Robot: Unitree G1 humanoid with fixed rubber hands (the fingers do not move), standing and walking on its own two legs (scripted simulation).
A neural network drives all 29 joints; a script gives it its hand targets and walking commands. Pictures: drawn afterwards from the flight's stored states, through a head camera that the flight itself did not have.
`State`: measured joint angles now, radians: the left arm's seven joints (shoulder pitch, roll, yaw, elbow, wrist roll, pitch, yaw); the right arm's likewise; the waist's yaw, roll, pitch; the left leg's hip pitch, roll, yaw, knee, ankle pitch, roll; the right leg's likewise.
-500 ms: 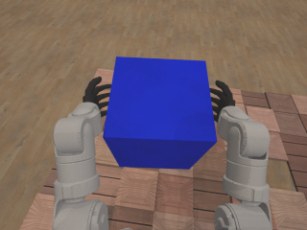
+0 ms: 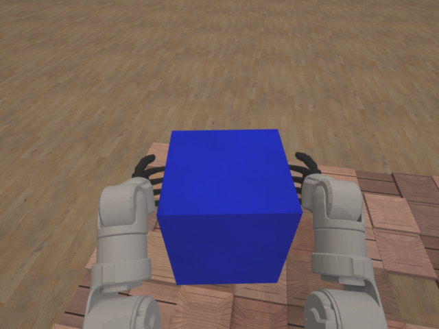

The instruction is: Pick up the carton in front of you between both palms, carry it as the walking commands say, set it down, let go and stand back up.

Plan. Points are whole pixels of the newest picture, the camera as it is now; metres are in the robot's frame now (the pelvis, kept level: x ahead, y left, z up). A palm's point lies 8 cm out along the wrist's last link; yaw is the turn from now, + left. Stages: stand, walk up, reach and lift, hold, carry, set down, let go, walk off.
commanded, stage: carry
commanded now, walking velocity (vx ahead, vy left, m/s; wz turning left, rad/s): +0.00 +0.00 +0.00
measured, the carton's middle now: (226, 209) +0.34 +0.00 +0.04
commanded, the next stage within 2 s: none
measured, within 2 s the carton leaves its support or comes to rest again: neither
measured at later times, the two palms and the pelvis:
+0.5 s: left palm (159, 193) +0.31 +0.12 +0.12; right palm (332, 194) +0.31 -0.18 +0.12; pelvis -0.01 -0.02 +0.00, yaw -1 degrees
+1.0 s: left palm (160, 181) +0.33 +0.12 +0.14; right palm (335, 181) +0.32 -0.18 +0.14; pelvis +0.00 -0.02 +0.00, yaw +0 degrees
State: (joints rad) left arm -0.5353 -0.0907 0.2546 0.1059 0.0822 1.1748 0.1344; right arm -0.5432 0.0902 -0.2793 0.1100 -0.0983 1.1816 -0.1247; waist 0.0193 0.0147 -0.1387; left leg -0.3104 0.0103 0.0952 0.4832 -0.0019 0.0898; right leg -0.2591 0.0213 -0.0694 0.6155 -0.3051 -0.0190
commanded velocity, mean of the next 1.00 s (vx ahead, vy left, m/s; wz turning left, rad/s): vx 0.12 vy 0.00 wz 0.00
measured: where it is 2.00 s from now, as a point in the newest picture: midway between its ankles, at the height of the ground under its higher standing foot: (230, 288)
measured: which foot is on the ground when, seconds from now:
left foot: down 0.00-1.00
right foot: down 0.00-1.00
